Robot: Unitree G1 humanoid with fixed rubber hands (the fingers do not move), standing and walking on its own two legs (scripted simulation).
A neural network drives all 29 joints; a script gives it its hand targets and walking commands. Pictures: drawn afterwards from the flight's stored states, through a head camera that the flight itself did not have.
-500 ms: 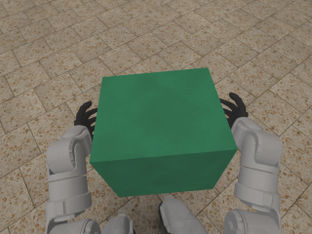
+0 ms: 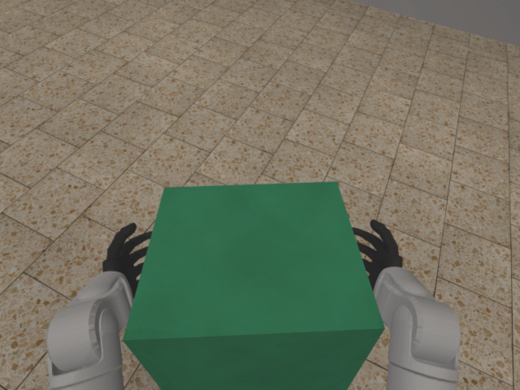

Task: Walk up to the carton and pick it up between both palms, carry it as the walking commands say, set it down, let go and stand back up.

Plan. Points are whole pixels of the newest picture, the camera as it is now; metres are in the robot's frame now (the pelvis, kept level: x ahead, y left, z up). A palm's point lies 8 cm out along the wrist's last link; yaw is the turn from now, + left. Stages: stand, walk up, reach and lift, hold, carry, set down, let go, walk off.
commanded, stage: carry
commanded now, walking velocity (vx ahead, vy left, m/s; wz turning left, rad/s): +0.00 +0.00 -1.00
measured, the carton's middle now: (255, 292) +0.26 +0.01 -0.02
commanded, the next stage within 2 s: none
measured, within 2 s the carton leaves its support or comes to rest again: neither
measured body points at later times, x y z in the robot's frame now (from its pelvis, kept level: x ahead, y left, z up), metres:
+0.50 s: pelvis -0.04 -0.13 -0.01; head +0.01 -0.15 +0.44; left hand +0.31 -0.08 +0.04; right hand +0.18 -0.43 +0.08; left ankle +0.05 -0.03 -0.72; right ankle +0.00 -0.21 -0.72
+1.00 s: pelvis -0.07 -0.20 -0.02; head -0.04 -0.24 +0.43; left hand +0.26 -0.35 +0.05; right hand -0.04 -0.56 +0.06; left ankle +0.03 -0.10 -0.72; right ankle -0.13 -0.27 -0.71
